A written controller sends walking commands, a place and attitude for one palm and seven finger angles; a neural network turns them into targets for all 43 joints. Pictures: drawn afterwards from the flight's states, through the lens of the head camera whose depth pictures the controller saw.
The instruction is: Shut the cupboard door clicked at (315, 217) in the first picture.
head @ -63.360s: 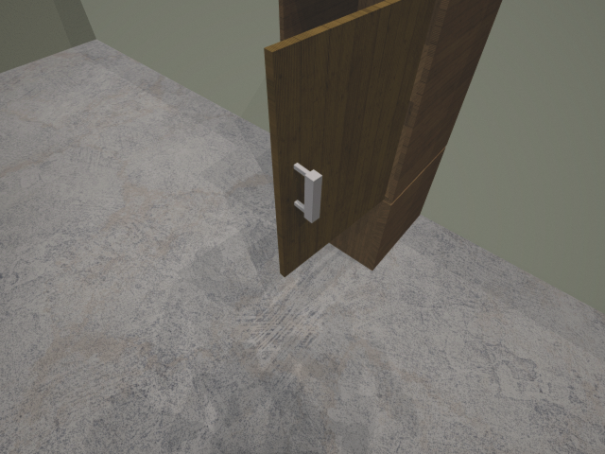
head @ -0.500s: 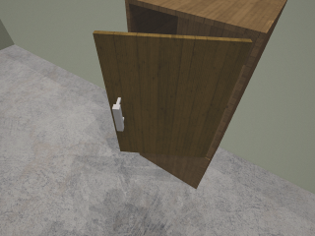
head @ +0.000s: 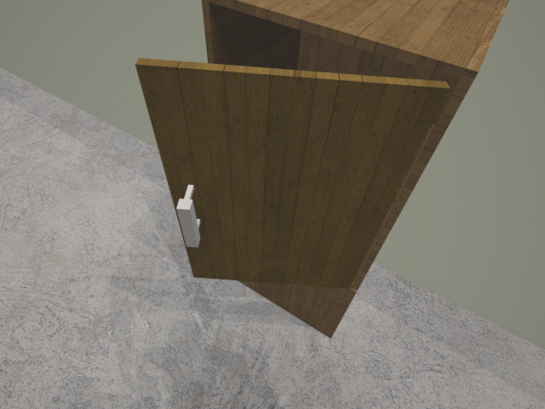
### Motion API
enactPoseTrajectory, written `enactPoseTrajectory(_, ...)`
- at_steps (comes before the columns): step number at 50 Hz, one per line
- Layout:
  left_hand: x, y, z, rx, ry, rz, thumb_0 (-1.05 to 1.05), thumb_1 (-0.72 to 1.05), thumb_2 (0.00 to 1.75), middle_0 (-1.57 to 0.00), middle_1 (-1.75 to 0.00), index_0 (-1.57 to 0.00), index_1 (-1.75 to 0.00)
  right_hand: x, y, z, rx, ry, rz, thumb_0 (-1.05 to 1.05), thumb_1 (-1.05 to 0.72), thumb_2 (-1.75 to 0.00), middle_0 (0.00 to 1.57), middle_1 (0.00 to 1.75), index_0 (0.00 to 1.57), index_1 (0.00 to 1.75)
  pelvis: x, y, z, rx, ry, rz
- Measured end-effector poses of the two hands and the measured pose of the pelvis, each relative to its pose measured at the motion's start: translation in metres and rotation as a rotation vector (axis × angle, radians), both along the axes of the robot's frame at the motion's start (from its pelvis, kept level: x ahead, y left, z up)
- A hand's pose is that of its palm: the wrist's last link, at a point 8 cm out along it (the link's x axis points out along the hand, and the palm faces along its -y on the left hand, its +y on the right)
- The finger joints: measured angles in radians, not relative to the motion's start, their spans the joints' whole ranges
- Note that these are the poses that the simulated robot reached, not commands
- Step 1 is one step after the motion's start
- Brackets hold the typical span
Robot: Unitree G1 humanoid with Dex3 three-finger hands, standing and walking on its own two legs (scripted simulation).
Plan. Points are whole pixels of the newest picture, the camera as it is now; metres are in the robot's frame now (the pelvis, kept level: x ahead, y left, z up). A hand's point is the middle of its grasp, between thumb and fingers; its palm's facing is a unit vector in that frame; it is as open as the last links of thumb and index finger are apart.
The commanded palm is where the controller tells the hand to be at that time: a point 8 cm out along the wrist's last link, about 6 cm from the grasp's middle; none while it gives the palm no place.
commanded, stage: come to a stop and stand still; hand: left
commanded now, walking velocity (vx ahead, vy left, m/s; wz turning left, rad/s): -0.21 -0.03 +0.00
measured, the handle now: (191, 216) +0.45 +0.18 -0.03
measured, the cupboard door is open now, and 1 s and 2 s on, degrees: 29 29 29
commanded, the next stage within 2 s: look again from close up in 0.80 s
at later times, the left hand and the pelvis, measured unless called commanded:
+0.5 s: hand out of the picture +0.02 +0.20 -0.16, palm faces -0.02 -0.97 -0.23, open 7.4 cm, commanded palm none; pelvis -0.05 +0.02 +0.00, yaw -2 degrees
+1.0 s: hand out of the picture -0.06 +0.21 -0.16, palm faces -0.04 -0.97 -0.24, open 7.4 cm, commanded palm none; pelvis -0.06 +0.01 +0.01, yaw -1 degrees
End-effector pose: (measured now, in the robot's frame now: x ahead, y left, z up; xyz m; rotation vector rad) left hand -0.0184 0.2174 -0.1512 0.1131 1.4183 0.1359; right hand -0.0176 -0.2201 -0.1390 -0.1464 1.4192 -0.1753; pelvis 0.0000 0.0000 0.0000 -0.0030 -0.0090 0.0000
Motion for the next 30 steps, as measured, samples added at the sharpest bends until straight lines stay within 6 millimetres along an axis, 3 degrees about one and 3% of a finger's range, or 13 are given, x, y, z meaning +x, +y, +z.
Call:
enactPoseTrajectory(8, 0.026, 0.010, 0.013, 0.035, -0.046, -0.014, 0.01, 0.92, 0.89, -0.20, -0.30, -0.20, -0.30, 0.018, 0.003, 0.009, -0.015, -0.042, -0.040, 0.01, -0.92, -0.90, 0.20, 0.30, 0.20, 0.30, -0.002, 0.004, 0.011, -0.003, -0.005, -0.009)
enactPoseTrajectory(15, 0.048, 0.024, 0.012, 0.088, -0.151, -0.037, 0.01, 0.92, 0.89, -0.20, -0.30, -0.20, -0.30, 0.019, -0.007, -0.002, -0.018, -0.093, -0.034, 0.01, -0.91, -0.90, 0.20, 0.30, 0.20, 0.30, -0.021, 0.002, -0.001, 0.004, -0.002, -0.020)
enactPoseTrajectory(22, 0.042, 0.028, 0.013, 0.077, -0.223, -0.090, 0.00, 0.91, 0.89, -0.20, -0.30, -0.20, -0.30, 0.023, -0.004, 0.004, -0.016, -0.237, -0.017, 0.01, -0.91, -0.90, 0.20, 0.30, 0.20, 0.29, -0.046, 0.012, -0.004, -0.013, -0.037, -0.026)
enactPoseTrajectory(30, 0.014, 0.036, 0.026, 0.085, -0.219, -0.103, 0.00, 0.91, 0.89, -0.20, -0.30, -0.20, -0.30, 0.003, 0.007, 0.004, 0.025, -0.245, 0.023, 0.01, -0.91, -0.90, 0.20, 0.30, 0.20, 0.30, -0.065, 0.017, 0.002, 0.006, -0.036, -0.032)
